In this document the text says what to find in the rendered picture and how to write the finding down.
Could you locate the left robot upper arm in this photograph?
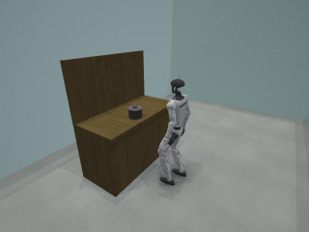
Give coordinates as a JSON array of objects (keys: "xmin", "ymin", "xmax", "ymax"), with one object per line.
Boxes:
[{"xmin": 166, "ymin": 101, "xmax": 177, "ymax": 127}]

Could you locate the robot right forearm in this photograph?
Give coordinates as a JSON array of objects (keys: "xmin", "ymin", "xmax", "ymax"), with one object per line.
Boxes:
[{"xmin": 181, "ymin": 114, "xmax": 190, "ymax": 127}]

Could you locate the right robot foot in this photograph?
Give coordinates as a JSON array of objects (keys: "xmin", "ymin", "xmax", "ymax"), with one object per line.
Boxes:
[{"xmin": 172, "ymin": 168, "xmax": 186, "ymax": 177}]

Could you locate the right robot upper arm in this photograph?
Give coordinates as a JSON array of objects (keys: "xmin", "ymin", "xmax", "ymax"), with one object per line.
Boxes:
[{"xmin": 182, "ymin": 95, "xmax": 191, "ymax": 116}]

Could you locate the pot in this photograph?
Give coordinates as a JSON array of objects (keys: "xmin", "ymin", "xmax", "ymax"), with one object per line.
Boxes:
[{"xmin": 128, "ymin": 109, "xmax": 143, "ymax": 120}]

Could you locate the robot torso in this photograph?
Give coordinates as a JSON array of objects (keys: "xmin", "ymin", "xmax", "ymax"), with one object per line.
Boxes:
[{"xmin": 169, "ymin": 97, "xmax": 186, "ymax": 139}]

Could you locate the lid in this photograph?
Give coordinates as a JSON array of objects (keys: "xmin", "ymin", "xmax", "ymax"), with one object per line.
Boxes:
[{"xmin": 127, "ymin": 105, "xmax": 143, "ymax": 111}]

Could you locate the robot left forearm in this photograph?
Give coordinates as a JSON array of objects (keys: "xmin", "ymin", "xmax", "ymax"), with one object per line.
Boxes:
[{"xmin": 162, "ymin": 122, "xmax": 174, "ymax": 144}]

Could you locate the left robot hand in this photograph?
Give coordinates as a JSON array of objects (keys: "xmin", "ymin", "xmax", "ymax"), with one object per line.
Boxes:
[{"xmin": 157, "ymin": 142, "xmax": 167, "ymax": 157}]

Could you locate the table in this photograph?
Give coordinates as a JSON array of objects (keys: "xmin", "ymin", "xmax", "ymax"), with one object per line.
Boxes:
[{"xmin": 60, "ymin": 50, "xmax": 170, "ymax": 197}]

